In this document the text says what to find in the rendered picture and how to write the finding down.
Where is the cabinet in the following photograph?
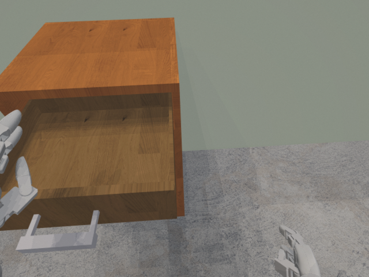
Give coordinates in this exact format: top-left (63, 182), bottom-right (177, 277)
top-left (0, 17), bottom-right (185, 216)

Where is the robot right hand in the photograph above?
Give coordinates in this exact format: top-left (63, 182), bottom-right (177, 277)
top-left (274, 225), bottom-right (321, 277)

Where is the robot left hand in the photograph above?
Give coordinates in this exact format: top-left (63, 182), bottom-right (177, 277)
top-left (0, 110), bottom-right (37, 228)

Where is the handle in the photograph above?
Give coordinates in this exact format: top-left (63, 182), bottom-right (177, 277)
top-left (16, 210), bottom-right (100, 253)

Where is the drawer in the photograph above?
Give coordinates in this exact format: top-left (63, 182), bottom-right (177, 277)
top-left (0, 92), bottom-right (177, 231)

